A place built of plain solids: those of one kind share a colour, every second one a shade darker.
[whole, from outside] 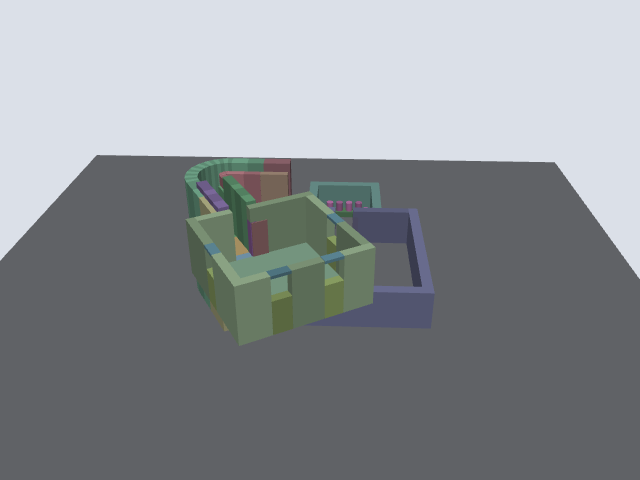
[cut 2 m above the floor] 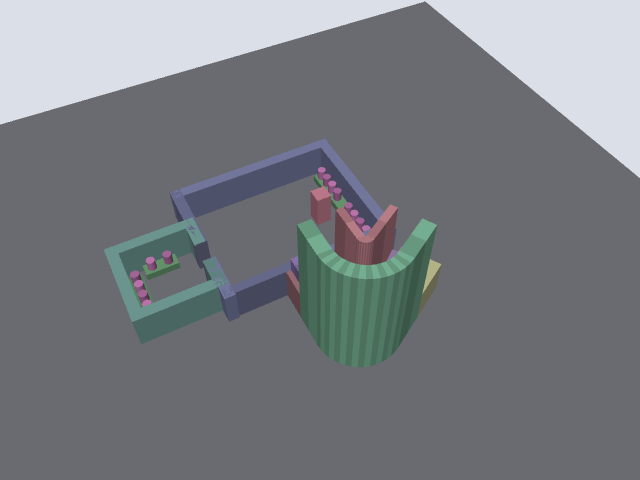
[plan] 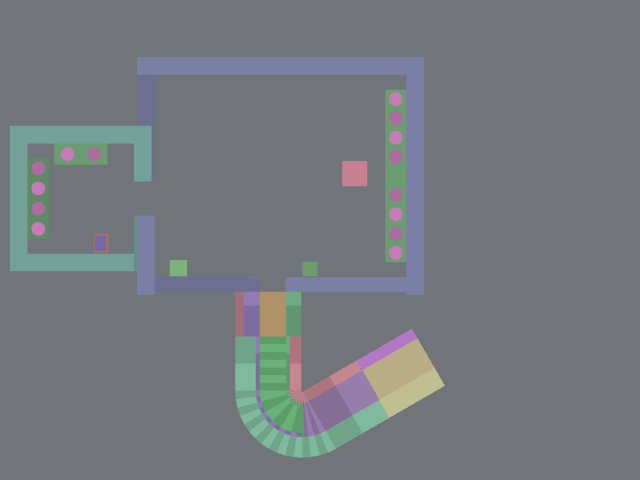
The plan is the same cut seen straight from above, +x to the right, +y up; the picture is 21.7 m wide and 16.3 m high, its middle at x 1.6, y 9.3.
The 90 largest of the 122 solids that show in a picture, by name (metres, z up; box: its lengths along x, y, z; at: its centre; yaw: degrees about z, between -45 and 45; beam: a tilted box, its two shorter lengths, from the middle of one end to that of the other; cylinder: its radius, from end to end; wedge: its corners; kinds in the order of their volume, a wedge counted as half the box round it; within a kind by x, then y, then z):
{
 "wall_chamber_1": {"box": [0.6, 2.69, 2.62], "at": [-4.32, 8.79, 1.01]},
 "wall_chamber_2": {"box": [0.6, 4.23, 2.62], "at": [-4.32, 13.4, 1.01]},
 "wall_chamber_3": {"box": [4.08, 0.5, 2.62], "at": [-2.48, 7.79, 1.01]},
 "wall_chamber_4": {"box": [9.75, 0.6, 2.62], "at": [0.26, 15.21, 1.01]},
 "wall_chamber_5": {"box": [4.6, 0.5, 2.62], "at": [2.73, 7.79, 1.01]},
 "wall_chamber_6": {"box": [0.6, 8.07, 2.62], "at": [4.83, 11.48, 1.01]},
 "mass_rock_left_1": {"wedge": [[-1.28, 4.19, -0.3], [-1.28, 4.19, 7.08], [-1.28, 5.11, -0.3], [-1.28, 5.11, 7.08], [-0.58, 4.19, -0.3], [-0.58, 4.19, 7.08], [-0.58, 5.11, -0.3], [-0.58, 5.11, 7.08]]},
 "mass_rock_left_2": {"wedge": [[-1.28, 4.19, -0.3], [-1.28, 4.19, 7.08], [-1.26, 3.89, -0.3], [-1.26, 3.89, 7.08], [-0.58, 4.19, -0.3], [-0.58, 4.19, 7.08], [-0.57, 3.98, -0.3], [-0.57, 3.98, 7.08]]},
 "mass_rock_left_3": {"wedge": [[-1.28, 5.11, -0.3], [-1.28, 5.11, 7.08], [-1.28, 6.02, -0.3], [-1.28, 6.02, 7.08], [-0.58, 5.11, -0.3], [-0.58, 5.11, 7.08], [-0.58, 6.02, -0.3], [-0.58, 6.02, 7.08]]},
 "mass_rock_left_4": {"wedge": [[-1.26, 3.89, -0.3], [-1.26, 3.89, 7.08], [-1.2, 3.6, -0.3], [-1.2, 3.6, 7.08], [-0.57, 3.98, -0.3], [-0.57, 3.98, 7.08], [-0.53, 3.78, -0.3], [-0.53, 3.78, 7.08]]},
 "mass_rock_left_5": {"wedge": [[-1.2, 3.6, -0.3], [-1.2, 3.6, 7.08], [-1.11, 3.32, -0.3], [-1.11, 3.32, 7.08], [-0.53, 3.78, -0.3], [-0.53, 3.78, 7.08], [-0.46, 3.58, -0.3], [-0.46, 3.58, 7.08]]},
 "mass_rock_left_6": {"wedge": [[-1.11, 3.32, -0.3], [-1.11, 3.32, 7.08], [-0.97, 3.05, -0.3], [-0.97, 3.05, 7.08], [-0.46, 3.58, -0.3], [-0.46, 3.58, 7.08], [-0.37, 3.4, -0.3], [-0.37, 3.4, 7.08]]},
 "mass_rock_left_7": {"wedge": [[-0.97, 3.05, -0.3], [-0.97, 3.05, 7.08], [-0.81, 2.8, -0.3], [-0.81, 2.8, 7.08], [-0.37, 3.4, -0.3], [-0.37, 3.4, 7.08], [-0.25, 3.23, -0.3], [-0.25, 3.23, 7.08]]},
 "mass_rock_left_8": {"wedge": [[-0.81, 2.8, -0.3], [-0.81, 2.8, 7.08], [-0.61, 2.58, -0.3], [-0.61, 2.58, 7.08], [-0.25, 3.23, -0.3], [-0.25, 3.23, 7.08], [-0.12, 3.07, -0.3], [-0.12, 3.07, 7.08]]},
 "mass_rock_left_9": {"wedge": [[-0.61, 2.58, -0.3], [-0.61, 2.58, 7.08], [-0.39, 2.38, -0.3], [-0.39, 2.38, 7.08], [-0.12, 3.07, -0.3], [-0.12, 3.07, 7.08], [0.04, 2.93, -0.3], [0.04, 2.93, 7.08]]},
 "mass_rock_left_10": {"wedge": [[-0.39, 2.38, -0.3], [-0.39, 2.38, 7.08], [-0.14, 2.21, -0.3], [-0.14, 2.21, 7.08], [0.04, 2.93, -0.3], [0.04, 2.93, 7.08], [0.21, 2.82, -0.3], [0.21, 2.82, 7.08]]},
 "mass_rock_left_11": {"wedge": [[-0.14, 2.21, -0.3], [-0.14, 2.21, 7.08], [0.13, 2.08, -0.3], [0.13, 2.08, 7.08], [0.21, 2.82, -0.3], [0.21, 2.82, 7.08], [0.4, 2.73, -0.3], [0.4, 2.73, 7.08]]},
 "mass_rock_left_12": {"wedge": [[0.13, 2.08, -0.3], [0.13, 2.08, 7.08], [0.4, 2.73, -0.3], [0.4, 2.73, 7.08], [0.41, 1.99, -0.3], [0.41, 1.99, 7.08], [0.59, 2.66, -0.3], [0.59, 2.66, 7.08]]},
 "mass_rock_left_13": {"wedge": [[0.41, 1.99, -0.3], [0.41, 1.99, 7.08], [0.59, 2.66, -0.3], [0.59, 2.66, 7.08], [0.7, 1.93, -0.3], [0.7, 1.93, 7.08], [0.8, 2.62, -0.3], [0.8, 2.62, 7.08]]},
 "mass_rock_left_14": {"wedge": [[0.7, 1.93, -0.3], [0.7, 1.93, 7.08], [0.8, 2.62, -0.3], [0.8, 2.62, 7.08], [1.0, 1.91, -0.3], [1.0, 1.91, 7.08], [1.0, 2.61, -0.3], [1.0, 2.61, 7.08]]},
 "mass_rock_left_15": {"wedge": [[1.0, 1.91, -0.3], [1.0, 1.91, 7.08], [1.0, 2.61, -0.3], [1.0, 2.61, 7.08], [1.21, 2.62, -0.3], [1.21, 2.62, 7.08], [1.3, 1.93, -0.3], [1.3, 1.93, 7.08]]},
 "mass_rock_left_16": {"wedge": [[1.21, 2.62, -0.3], [1.21, 2.62, 7.08], [1.3, 1.93, -0.3], [1.3, 1.93, 7.08], [1.41, 2.66, -0.3], [1.41, 2.66, 7.08], [1.59, 1.99, -0.3], [1.59, 1.99, 7.08]]},
 "mass_rock_left_17": {"wedge": [[1.41, 2.66, -0.3], [1.41, 2.66, 7.08], [1.59, 1.99, -0.3], [1.59, 1.99, 7.08], [1.61, 2.73, -0.3], [1.61, 2.73, 7.08], [1.87, 2.08, -0.3], [1.87, 2.08, 7.08]]},
 "mass_rock_left_18": {"wedge": [[1.61, 2.73, -0.3], [1.61, 2.73, 7.08], [1.79, 2.82, -0.3], [1.79, 2.82, 7.08], [1.87, 2.08, -0.3], [1.87, 2.08, 7.08], [2.14, 2.21, -0.3], [2.14, 2.21, 7.08]]},
 "mass_rock_left_19": {"wedge": [[1.79, 2.82, -0.3], [1.79, 2.82, 7.08], [2.14, 2.21, -0.3], [2.14, 2.21, 7.08], [2.7, 3.34, -0.3], [2.7, 3.34, 7.08], [3.05, 2.74, -0.3], [3.05, 2.74, 7.08]]},
 "mass_rock_left_20": {"wedge": [[2.7, 3.34, -0.3], [2.7, 3.34, 7.08], [3.05, 2.74, -0.3], [3.05, 2.74, 7.08], [3.6, 3.87, -0.3], [3.6, 3.87, 7.08], [3.95, 3.26, -0.3], [3.95, 3.26, 7.08]]},
 "wall_yard_1": {"box": [0.45, 3.51, 3.0], "at": [4.3, 7.47, 5.71], "yaw": 30.0},
 "wall_yard_2": {"box": [2.73, 0.45, 3.0], "at": [4.52, 9.36, 5.71], "yaw": 30.0},
 "wall_yard_3": {"box": [0.45, 2.2, 3.0], "at": [6.17, 4.24, 5.71], "yaw": 30.0},
 "wall_yard_4": {"box": [2.73, 0.45, 3.0], "at": [7.59, 4.05, 5.71], "yaw": 30.0},
 "wall_yard_5": {"box": [2.73, 0.45, 3.0], "at": [7.71, 11.2, 5.71], "yaw": 30.0},
 "wall_yard_6": {"box": [0.45, 1.57, 3.0], "at": [8.97, 11.28, 5.71], "yaw": 30.0},
 "wall_yard_7": {"box": [0.45, 1.55, 3.0], "at": [10.22, 9.11, 5.71], "yaw": 30.0},
 "wall_yard_8": {"box": [2.73, 0.45, 3.0], "at": [10.77, 5.89, 5.71], "yaw": 30.0},
 "wall_yard_9": {"box": [0.45, 1.57, 3.0], "at": [11.48, 6.94, 5.71], "yaw": 30.0},
 "wall_side_chamber_1": {"box": [0.6, 4.94, 2.47], "at": [-8.63, 10.71, 0.94]},
 "wall_side_chamber_2": {"box": [4.81, 0.6, 2.47], "at": [-6.52, 8.54, 0.94]},
 "wall_side_chamber_3": {"box": [4.81, 0.6, 2.47], "at": [-6.52, 12.88, 0.94]},
 "wall_side_chamber_4": {"box": [0.6, 1.9, 2.47], "at": [-4.42, 9.18, 0.94]},
 "wall_side_chamber_5": {"box": [0.6, 1.9, 2.47], "at": [-4.42, 12.23, 0.94]},
 "fill_under_steps_1": {"wedge": [[1.0, 2.6, -0.3], [1.0, 2.6, 2.36], [1.0, 3.78, -0.3], [1.0, 3.78, 2.36], [1.05, 3.78, -0.3], [1.05, 3.78, 2.36], [1.21, 2.61, -0.3], [1.21, 2.61, 2.36]]},
 "fill_under_steps_2": {"wedge": [[1.05, 3.78, -0.3], [1.05, 3.78, 2.45], [1.11, 3.79, -0.3], [1.11, 3.79, 2.45], [1.21, 2.61, -0.3], [1.21, 2.61, 2.45], [1.41, 2.65, -0.3], [1.41, 2.65, 2.45]]},
 "fill_under_steps_3": {"wedge": [[1.11, 3.79, -0.3], [1.11, 3.79, 2.54], [1.16, 3.81, -0.3], [1.16, 3.81, 2.54], [1.41, 2.65, -0.3], [1.41, 2.65, 2.54], [1.61, 2.72, -0.3], [1.61, 2.72, 2.54]]},
 "fill_under_steps_4": {"wedge": [[1.16, 3.81, -0.3], [1.16, 3.81, 2.64], [1.21, 3.83, -0.3], [1.21, 3.83, 2.64], [1.61, 2.72, -0.3], [1.61, 2.72, 2.64], [1.8, 2.81, -0.3], [1.8, 2.81, 2.64]]},
 "fill_under_steps_5": {"wedge": [[1.21, 3.83, -0.3], [1.21, 3.83, 2.73], [1.8, 2.81, -0.3], [1.8, 2.81, 2.73], [2.12, 4.36, -0.3], [2.12, 4.36, 3.48], [2.71, 3.34, -0.3], [2.71, 3.34, 3.48]]},
 "fill_under_steps_6": {"wedge": [[2.12, 4.36, -0.3], [2.12, 4.36, 3.48], [2.71, 3.34, -0.3], [2.71, 3.34, 3.48], [3.04, 4.89, -0.3], [3.04, 4.89, 4.24], [3.63, 3.87, -0.3], [3.63, 3.87, 4.24]]},
 "rock_right_1": {"wedge": [[0.45, 4.19, -0.07], [0.45, 4.19, 4.25], [0.45, 5.44, -0.07], [0.45, 5.44, 4.25], [0.96, 4.19, -0.07], [0.96, 4.19, 4.25], [0.96, 5.44, -0.07], [0.96, 5.44, 4.25]]},
 "rock_right_2": {"wedge": [[0.45, 5.44, -0.5], [0.45, 5.44, 3.31], [0.45, 6.02, -0.5], [0.45, 6.02, 3.31], [0.96, 5.44, -0.5], [0.96, 5.44, 3.31], [0.96, 6.02, -0.5], [0.96, 6.02, 3.31]]},
 "rock_right_3": {"wedge": [[0.45, 6.02, -0.5], [0.45, 6.02, 2.87], [0.45, 7.07, -0.5], [0.45, 7.07, 2.87], [0.96, 6.02, -0.5], [0.96, 6.02, 2.87], [0.96, 7.07, -0.5], [0.96, 7.07, 2.87]]},
 "rock_right_4": {"wedge": [[0.45, 7.07, -0.5], [0.45, 7.07, 2.87], [0.45, 7.54, -0.5], [0.45, 7.54, 2.87], [0.96, 7.07, -0.5], [0.96, 7.07, 2.87], [0.96, 7.54, -0.5], [0.96, 7.54, 2.87]]},
 "rock_right_5": {"wedge": [[1.02, 4.15, 2.44], [1.02, 4.15, 6.48], [1.28, 3.71, 2.44], [1.28, 3.71, 6.48], [1.79, 4.6, 2.44], [1.79, 4.6, 6.48], [2.05, 4.16, 2.44], [2.05, 4.16, 6.48]]},
 "rock_right_6": {"wedge": [[1.79, 4.6, 3.11], [1.79, 4.6, 7.38], [2.05, 4.16, 3.11], [2.05, 4.16, 7.38], [2.83, 5.2, 3.11], [2.83, 5.2, 7.38], [3.09, 4.76, 3.11], [3.09, 4.76, 7.38]]},
 "rock_right_7": {"wedge": [[2.83, 5.2, 4.01], [2.83, 5.2, 7.38], [3.09, 4.76, 4.01], [3.09, 4.76, 7.38], [3.31, 5.47, 4.01], [3.31, 5.47, 7.38], [3.56, 5.03, 4.01], [3.56, 5.03, 7.38]]},
 "rock_right_8": {"wedge": [[3.31, 5.47, 4.01], [3.31, 5.47, 7.38], [3.56, 5.03, 4.01], [3.56, 5.03, 7.38], [4.08, 5.92, 4.01], [4.08, 5.92, 7.38], [4.33, 5.48, 4.01], [4.33, 5.48, 7.38]]},
 "rock_right_9": {"wedge": [[4.08, 5.92, 4.01], [4.08, 5.92, 7.38], [4.33, 5.48, 4.01], [4.33, 5.48, 7.38], [4.72, 6.29, 4.01], [4.72, 6.29, 7.38], [4.98, 5.85, 4.01], [4.98, 5.85, 7.38]]},
 "mass_under_head_1": {"box": [2.17, 1.18, 4.51], "at": [4.26, 4.92, 1.96], "yaw": 30.0},
 "mass_rock_left_head_1": {"box": [2.18, 0.7, 7.38], "at": [4.72, 4.11, 3.39], "yaw": 30.0},
 "rock_left_1": {"wedge": [[-1.0, 4.19, -0.07], [-1.0, 4.19, 4.25], [-1.0, 5.44, -0.07], [-1.0, 5.44, 4.25], [-0.45, 4.19, -0.07], [-0.45, 4.19, 4.25], [-0.45, 5.44, -0.07], [-0.45, 5.44, 4.25]]},
 "rock_left_2": {"wedge": [[-1.0, 5.44, -0.5], [-1.0, 5.44, 3.31], [-1.0, 6.02, -0.5], [-1.0, 6.02, 3.31], [-0.45, 5.44, -0.5], [-0.45, 5.44, 3.31], [-0.45, 6.02, -0.5], [-0.45, 6.02, 3.31]]},
 "rock_left_3": {"wedge": [[-1.0, 6.02, -0.5], [-1.0, 6.02, 2.87], [-1.0, 7.07, -0.5], [-1.0, 7.07, 2.87], [-0.45, 6.02, -0.5], [-0.45, 6.02, 2.87], [-0.45, 7.07, -0.5], [-0.45, 7.07, 2.87]]},
 "rock_left_4": {"wedge": [[-1.0, 7.07, -0.5], [-1.0, 7.07, 2.87], [-1.0, 7.54, -0.5], [-1.0, 7.54, 2.87], [-0.45, 7.07, -0.5], [-0.45, 7.07, 2.87], [-0.45, 7.54, -0.5], [-0.45, 7.54, 2.87]]},
 "rock_left_5": {"wedge": [[2.5, 3.38, 3.11], [2.5, 3.38, 7.38], [2.77, 2.9, 3.11], [2.77, 2.9, 7.38], [3.54, 3.98, 3.11], [3.54, 3.98, 7.38], [3.81, 3.5, 3.11], [3.81, 3.5, 7.38]]},
 "rock_left_6": {"wedge": [[3.54, 3.98, 4.01], [3.54, 3.98, 7.38], [3.81, 3.5, 4.01], [3.81, 3.5, 7.38], [4.01, 4.25, 4.01], [4.01, 4.25, 7.38], [4.29, 3.78, 4.01], [4.29, 3.78, 7.38]]},
 "rock_left_7": {"wedge": [[4.01, 4.25, 4.01], [4.01, 4.25, 7.38], [4.29, 3.78, 4.01], [4.29, 3.78, 7.38], [4.78, 4.7, 4.01], [4.78, 4.7, 7.38], [5.06, 4.22, 4.01], [5.06, 4.22, 7.38]]},
 "rock_left_8": {"wedge": [[4.78, 4.7, 4.01], [4.78, 4.7, 7.38], [5.06, 4.22, 4.01], [5.06, 4.22, 7.38], [5.43, 5.07, 4.01], [5.43, 5.07, 7.38], [5.7, 4.59, 4.01], [5.7, 4.59, 7.38]]},
 "mass_rock_right_1": {"wedge": [[0.58, 4.19, -0.3], [0.58, 4.19, 7.08], [0.58, 5.11, -0.3], [0.58, 5.11, 7.08], [0.96, 4.19, -0.3], [0.96, 4.19, 7.08], [0.96, 5.11, -0.3], [0.96, 5.11, 7.08]]},
 "mass_rock_right_2": {"wedge": [[0.58, 5.11, -0.3], [0.58, 5.11, 7.08], [0.58, 6.02, -0.3], [0.58, 6.02, 7.08], [0.96, 5.11, -0.3], [0.96, 5.11, 7.08], [0.96, 6.02, -0.3], [0.96, 6.02, 7.08]]},
 "mass_rock_right_3": {"wedge": [[1.02, 4.15, -0.3], [1.02, 4.15, 7.08], [1.21, 3.82, -0.3], [1.21, 3.82, 7.08], [1.93, 4.68, -0.3], [1.93, 4.68, 7.08], [2.12, 4.35, -0.3], [2.12, 4.35, 7.08]]},
 "mass_rock_right_4": {"wedge": [[1.93, 4.68, -0.3], [1.93, 4.68, 7.08], [2.12, 4.35, -0.3], [2.12, 4.35, 7.08], [2.83, 5.2, -0.3], [2.83, 5.2, 7.08], [3.02, 4.87, -0.3], [3.02, 4.87, 7.08]]},
 "floor_yard_1": {"box": [5.5, 5.68, 0.3], "at": [7.65, 7.63, 4.36], "yaw": 30.0},
 "mass_rock_left_foot_1": {"box": [0.7, 1.52, 7.38], "at": [-0.93, 6.78, 3.39]},
 "mass_rock_right_head_1": {"box": [2.18, 0.38, 7.38], "at": [3.87, 5.58, 3.39], "yaw": 30.0},
 "mass_rock_right_foot_1": {"box": [0.38, 1.52, 7.38], "at": [0.77, 6.78, 3.39]},
 "bench_1": {"box": [0.72, 2.74, 0.45], "at": [-7.97, 10.71, 0.18]},
 "bench_2": {"box": [1.81, 0.72, 0.48], "at": [-6.52, 12.22, 0.19]},
 "bench_3": {"box": [0.72, 5.87, 0.48], "at": [4.17, 11.48, 0.19]},
 "wall_yard_under_light_1": {"box": [0.95, 0.45, 1.75], "at": [6.12, 10.28, 5.08], "yaw": 30.0},
 "wall_yard_under_light_2": {"box": [0.95, 0.45, 1.75], "at": [9.18, 4.97, 5.08], "yaw": 30.0},
 "wall_yard_under_light_3": {"box": [0.45, 0.95, 1.75], "at": [9.6, 10.19, 5.08], "yaw": 30.0},
 "wall_yard_under_light_4": {"box": [0.45, 0.95, 1.75], "at": [10.85, 8.03, 5.08], "yaw": 30.0},
 "pillar_1": {"box": [0.86, 0.86, 2.37], "at": [2.78, 11.55, 1.14]},
 "floor_lower_1": {"box": [1.72, 1.88, 0.4], "at": [0.0, 6.6, -0.2]},
 "floor_upper_1": {"box": [1.86, 1.72, 0.4], "at": [4.4, 5.0, 4.31], "yaw": 30.0},
 "tread_1": {"wedge": [[-0.54, 3.78, 1.21], [-0.54, 3.78, 1.68], [-0.34, 3.33, 1.21], [-0.34, 3.33, 1.68], [0.6, 4.08, 1.21], [0.6, 4.08, 1.68], [0.65, 3.97, 1.21], [0.65, 3.97, 1.68]]},
 "tread_2": {"wedge": [[-0.38, 3.39, 1.38], [-0.38, 3.39, 1.88], [-0.07, 3.02, 1.38], [-0.07, 3.02, 1.88], [0.65, 3.98, 1.38], [0.65, 3.98, 1.88], [0.72, 3.89, 1.38], [0.72, 3.89, 1.88]]},
 "tread_3": {"wedge": [[-0.12, 3.06, 1.58], [-0.12, 3.06, 2.08], [0.27, 2.78, 1.58], [0.27, 2.78, 2.08], [0.71, 3.9, 1.58], [0.71, 3.9, 2.08], [0.81, 3.82, 1.58], [0.81, 3.82, 2.08]]},
 "tread_4": {"wedge": [[0.21, 2.81, 1.78], [0.21, 2.81, 2.27], [0.66, 2.64, 1.78], [0.66, 2.64, 2.27], [0.8, 3.83, 1.78], [0.8, 3.83, 2.27], [0.91, 3.79, 1.78], [0.91, 3.79, 2.27]]},
 "jamb_side_mouth_1": {"box": [0.7, 0.35, 1.95], "at": [-4.37, 11.46, 0.93]},
 "jamb_cellar_door_1": {"box": [0.45, 0.35, 1.94], "at": [5.09, 6.1, 5.48], "yaw": 30.0},
 "threshold_cellar_door_1": {"box": [0.45, 1.57, 0.3], "at": [5.4, 5.57, 4.36], "yaw": 30.0}
}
